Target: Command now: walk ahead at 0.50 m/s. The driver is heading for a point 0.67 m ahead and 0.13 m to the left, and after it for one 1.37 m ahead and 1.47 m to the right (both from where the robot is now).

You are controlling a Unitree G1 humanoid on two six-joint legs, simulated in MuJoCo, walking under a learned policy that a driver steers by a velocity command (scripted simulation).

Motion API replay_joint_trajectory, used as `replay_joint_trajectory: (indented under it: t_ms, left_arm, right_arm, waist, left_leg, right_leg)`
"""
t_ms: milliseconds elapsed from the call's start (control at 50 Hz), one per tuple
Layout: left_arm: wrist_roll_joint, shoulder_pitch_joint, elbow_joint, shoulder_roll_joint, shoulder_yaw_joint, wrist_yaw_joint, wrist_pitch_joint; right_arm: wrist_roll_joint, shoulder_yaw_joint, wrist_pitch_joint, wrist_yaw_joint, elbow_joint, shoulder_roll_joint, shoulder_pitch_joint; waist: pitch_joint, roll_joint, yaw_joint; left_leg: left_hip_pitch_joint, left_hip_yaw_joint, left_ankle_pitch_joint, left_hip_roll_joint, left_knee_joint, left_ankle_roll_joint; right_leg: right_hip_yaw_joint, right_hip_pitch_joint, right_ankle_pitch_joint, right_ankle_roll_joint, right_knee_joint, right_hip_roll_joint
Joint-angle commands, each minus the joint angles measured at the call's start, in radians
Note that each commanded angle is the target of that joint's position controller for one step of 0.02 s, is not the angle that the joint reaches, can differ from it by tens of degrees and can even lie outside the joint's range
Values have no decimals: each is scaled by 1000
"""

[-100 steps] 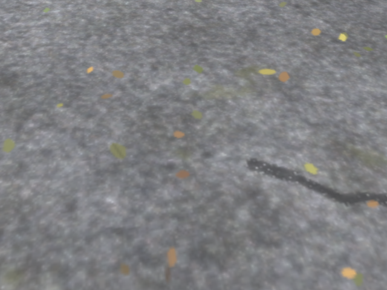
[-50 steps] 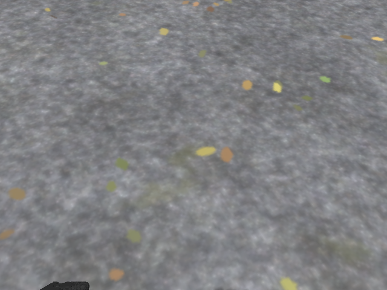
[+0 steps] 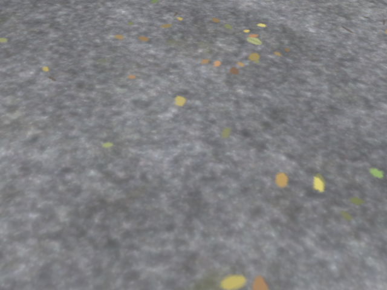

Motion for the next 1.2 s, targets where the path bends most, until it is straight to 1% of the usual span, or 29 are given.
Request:
replay_joint_trajectory:
  t_ms: [20,120,160,180,200,220,240,260,280,320,400,500,600,660,700,720,740,760,780,800,820,840,860,920,1020,1080,1160,1180,1200]
  left_arm:
    - [-7,-117,-82,46,3,-13,-18]
    - [-9,-108,-95,89,15,-35,-29]
    - [-2,133,-19,159,54,-25,-30]
    - [8,313,15,235,75,-15,-27]
    - [4,342,38,288,84,-21,-20]
    - [-7,324,24,187,56,-23,-22]
    - [-4,249,12,153,44,-20,-25]
    - [3,180,0,138,38,-19,-26]
    - [10,135,-5,112,32,-21,-28]
    - [20,108,0,88,25,-22,-35]
    - [11,147,35,129,36,-9,-43]
    - [8,197,71,148,38,8,-35]
    - [3,261,124,153,44,13,-18]
    - [-2,232,122,174,54,21,1]
    - [-2,196,108,190,57,33,19]
    - [7,204,91,174,49,42,23]
    - [29,285,46,75,12,29,1]
    - [24,262,49,61,0,14,-39]
    - [-16,173,25,135,21,-2,-69]
    - [-29,113,5,139,19,-4,-85]
    - [-10,88,4,135,23,3,-88]
    - [0,109,19,143,32,9,-76]
    - [5,136,31,134,33,9,-59]
    - [13,177,49,85,27,18,-22]
    - [4,54,23,54,10,6,-19]
    - [-2,11,-2,84,17,-10,-17]
    - [10,36,-31,115,32,-37,-14]
    - [11,104,-18,125,41,-41,-16]
    - [15,182,-8,180,61,-36,-18]
  right_arm:
    - [9,-39,-4,-8,-29,-177,19]
    - [15,-51,22,-17,-3,-198,22]
    - [12,-41,31,-20,-10,-174,0]
    - [-13,-18,30,-23,-37,-123,15]
    - [-8,12,8,-13,-44,-11,129]
    - [13,-11,-13,-7,-35,-122,58]
    - [35,-24,-27,-2,-64,-164,-32]
    - [32,-23,-30,-7,-71,-155,-76]
    - [17,-27,-27,-10,-74,-147,-97]
    - [11,-27,-7,-11,-63,-113,-62]
    - [-3,-23,15,-15,-91,-86,-141]
    - [6,-9,6,3,-122,-55,-278]
    - [19,-4,6,29,-179,-61,-390]
    - [14,-13,6,47,-198,-85,-369]
    - [9,-48,12,47,-162,-138,-190]
    - [11,-81,16,36,-121,-202,-26]
    - [11,-112,21,24,-113,-318,77]
    - [21,-90,18,26,-121,-267,76]
    - [12,-71,14,24,-125,-208,47]
    - [7,-64,9,21,-140,-181,-10]
    - [4,-57,8,21,-153,-156,-71]
    - [-9,-41,6,18,-171,-115,-132]
    - [-18,-35,7,15,-183,-99,-161]
    - [-24,-36,-2,5,-159,-124,-152]
    - [-29,-28,3,-17,-115,-130,-123]
    - [-29,-31,19,-27,-91,-148,-133]
    - [-6,-40,63,-52,-88,-157,-160]
    - [2,-41,74,-60,-97,-157,-178]
    - [-3,-41,77,-66,-105,-155,-151]
  waist:
    - [52,96,-6]
    - [35,125,37]
    - [-115,105,155]
    - [-270,-26,210]
    - [-365,-289,141]
    - [-313,-165,183]
    - [-179,-117,172]
    - [-110,-40,143]
    - [-58,-21,119]
    - [-48,-50,73]
    - [5,-14,72]
    - [37,-17,120]
    - [74,-4,155]
    - [49,-27,121]
    - [-67,-37,17]
    - [-159,10,-48]
    - [-286,229,-21]
    - [-373,253,-16]
    - [-273,203,-38]
    - [-172,132,-20]
    - [-94,59,18]
    - [-60,69,61]
    - [-53,87,86]
    - [-56,97,114]
    - [-64,106,52]
    - [-48,106,41]
    - [-33,108,68]
    - [-57,98,104]
    - [-116,33,131]
  left_leg:
    - [-33,-121,183,268,-80,146]
    - [104,-136,359,326,41,111]
    - [35,-67,577,246,323,65]
    - [-169,-17,301,180,647,25]
    - [-557,-46,-344,-4,950,-30]
    - [-671,-166,-390,49,1060,-17]
    - [-727,-147,-298,97,1066,0]
    - [-695,-120,-204,146,1026,-1]
    - [-661,-116,-145,175,970,-8]
    - [-564,-122,-89,204,911,-19]
    - [-626,-107,39,216,747,-59]
    - [-588,-61,293,178,465,-60]
    - [-634,-66,254,148,362,-16]
    - [-576,-21,123,108,348,29]
    - [-322,45,89,29,326,70]
    - [-56,-30,115,45,319,109]
    - [346,-501,0,293,289,281]
    - [462,-860,-103,398,106,353]
    - [396,-744,-121,370,84,298]
    - [258,-610,-63,330,79,264]
    - [106,-512,27,291,60,241]
    - [-8,-419,203,272,44,220]
    - [-82,-363,363,257,35,215]
    - [-185,-190,719,231,31,209]
    - [-154,-40,656,183,14,131]
    - [-55,-40,615,230,38,129]
    - [56,-58,706,280,211,116]
    - [47,-40,752,257,314,90]
    - [-10,-2,682,189,486,32]
  right_leg:
    - [-29,41,65,-3,-96,29]
    - [-41,115,-85,-63,-179,62]
    - [-78,468,-77,-115,-203,101]
    - [140,769,-50,-181,-171,-88]
    - [601,1050,-290,-330,-303,-268]
    - [636,1012,-431,-299,-369,-247]
    - [501,891,-401,-261,-390,-219]
    - [401,760,-303,-244,-414,-183]
    - [328,654,-213,-240,-443,-152]
    - [243,551,-123,-238,-496,-116]
    - [144,513,-20,-256,-559,-109]
    - [-7,535,-3,-206,-582,-64]
    - [-69,709,33,-185,-544,-132]
    - [-109,788,303,-152,-430,-156]
    - [-169,765,613,-112,-169,-121]
    - [-194,610,521,-75,72,-77]
    - [-200,173,40,-4,472,70]
    - [-14,-33,-582,4,647,184]
    - [63,-130,-538,-24,694,115]
    - [47,-133,-453,-42,641,70]
    - [38,-90,-393,-40,546,36]
    - [31,-9,-352,-31,478,1]
    - [24,58,-345,-18,454,-9]
    - [-14,130,-267,25,348,3]
    - [-38,207,102,9,2,41]
    - [-22,175,76,-7,-62,59]
    - [-52,130,-142,-48,-102,88]
    - [-70,208,-105,-69,-167,114]
    - [-5,362,166,-115,-225,95]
